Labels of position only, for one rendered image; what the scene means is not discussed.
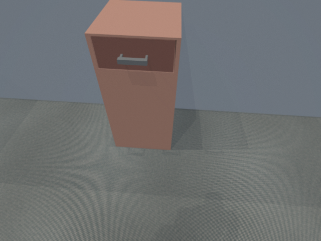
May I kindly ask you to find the handle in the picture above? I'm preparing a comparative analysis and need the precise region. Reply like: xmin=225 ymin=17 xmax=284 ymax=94
xmin=117 ymin=54 xmax=148 ymax=66

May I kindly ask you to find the drawer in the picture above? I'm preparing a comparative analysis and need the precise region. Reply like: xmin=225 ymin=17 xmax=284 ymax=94
xmin=91 ymin=36 xmax=175 ymax=72

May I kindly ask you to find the cabinet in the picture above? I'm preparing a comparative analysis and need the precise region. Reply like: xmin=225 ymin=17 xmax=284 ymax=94
xmin=85 ymin=0 xmax=182 ymax=150

